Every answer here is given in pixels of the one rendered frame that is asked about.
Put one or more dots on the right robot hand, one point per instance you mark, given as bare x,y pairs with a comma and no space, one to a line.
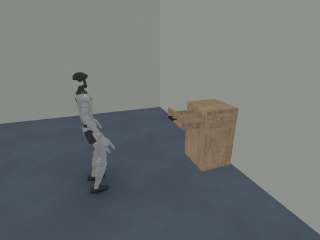
105,142

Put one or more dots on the cabinet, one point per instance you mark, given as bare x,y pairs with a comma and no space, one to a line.
211,147

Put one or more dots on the left robot hand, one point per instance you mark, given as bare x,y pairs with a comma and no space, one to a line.
96,122

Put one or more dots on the right robot thigh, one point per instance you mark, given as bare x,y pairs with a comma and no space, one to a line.
101,151

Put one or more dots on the drawer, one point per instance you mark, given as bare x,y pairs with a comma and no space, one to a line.
188,119

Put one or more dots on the robot right upper arm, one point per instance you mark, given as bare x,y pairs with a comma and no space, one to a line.
84,101

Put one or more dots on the right robot forearm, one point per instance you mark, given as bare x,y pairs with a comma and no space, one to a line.
93,128

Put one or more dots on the robot right shin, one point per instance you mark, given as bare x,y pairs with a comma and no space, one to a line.
99,173

